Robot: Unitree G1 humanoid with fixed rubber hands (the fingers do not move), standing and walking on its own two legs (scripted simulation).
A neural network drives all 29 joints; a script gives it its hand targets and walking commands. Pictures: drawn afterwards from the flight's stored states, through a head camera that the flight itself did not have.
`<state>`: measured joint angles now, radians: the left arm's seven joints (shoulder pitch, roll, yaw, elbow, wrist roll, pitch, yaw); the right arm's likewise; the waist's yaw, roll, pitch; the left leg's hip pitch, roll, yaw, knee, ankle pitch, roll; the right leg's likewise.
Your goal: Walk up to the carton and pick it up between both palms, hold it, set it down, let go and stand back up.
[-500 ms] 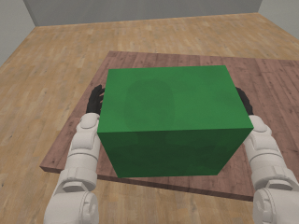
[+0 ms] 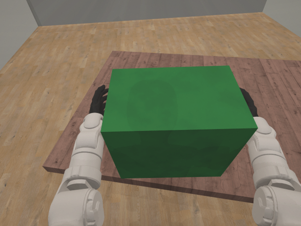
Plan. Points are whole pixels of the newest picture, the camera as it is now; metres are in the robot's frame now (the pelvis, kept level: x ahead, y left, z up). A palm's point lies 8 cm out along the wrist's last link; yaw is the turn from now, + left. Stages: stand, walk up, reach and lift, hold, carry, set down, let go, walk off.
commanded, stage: set down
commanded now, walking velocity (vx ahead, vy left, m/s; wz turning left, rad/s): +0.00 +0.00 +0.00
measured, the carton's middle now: (170, 126) +0.39 -0.02 +0.06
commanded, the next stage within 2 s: none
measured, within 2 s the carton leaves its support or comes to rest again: rests again in 0.32 s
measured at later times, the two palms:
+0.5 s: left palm (99, 113) +0.40 +0.18 +0.10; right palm (244, 116) +0.40 -0.23 +0.09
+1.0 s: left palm (102, 118) +0.41 +0.18 +0.07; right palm (246, 122) +0.41 -0.25 +0.05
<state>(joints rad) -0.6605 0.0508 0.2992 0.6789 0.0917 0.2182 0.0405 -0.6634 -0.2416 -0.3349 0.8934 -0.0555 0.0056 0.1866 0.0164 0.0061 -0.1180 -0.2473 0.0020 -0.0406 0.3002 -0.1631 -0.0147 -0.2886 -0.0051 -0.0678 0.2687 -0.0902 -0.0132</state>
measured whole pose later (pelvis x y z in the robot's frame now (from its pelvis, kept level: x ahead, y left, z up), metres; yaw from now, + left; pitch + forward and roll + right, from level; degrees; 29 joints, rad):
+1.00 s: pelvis +0.01 +0.01 -0.01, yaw -4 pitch +10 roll -1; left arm -0.60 0.14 0.06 0.65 -0.14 0.21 0.17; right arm -0.67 -0.42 -0.02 1.01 0.30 -0.09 0.13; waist 0.08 0.05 -0.10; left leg -0.36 0.03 0.01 0.42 -0.25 -0.01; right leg -0.39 0.03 -0.02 0.33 -0.12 -0.01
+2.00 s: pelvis -0.01 -0.01 -0.01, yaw -2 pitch +10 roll +0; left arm -0.83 0.42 0.08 0.45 -0.33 0.64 0.12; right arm -0.84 -0.62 -0.01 0.68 0.50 0.41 0.09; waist 0.02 0.00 -0.12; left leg -0.39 0.03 -0.01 0.41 -0.19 -0.03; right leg -0.44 0.02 -0.04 0.37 -0.10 -0.04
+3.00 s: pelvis -0.01 +0.00 -0.01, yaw -5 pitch +0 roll +0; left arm -0.02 0.23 0.05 0.09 -0.26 0.27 0.11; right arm 0.05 -0.46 -0.12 0.14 0.38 0.14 0.14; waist 0.04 0.04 -0.04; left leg -0.17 0.03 0.03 0.39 -0.23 -0.02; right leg -0.26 0.02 0.01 0.40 -0.14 -0.03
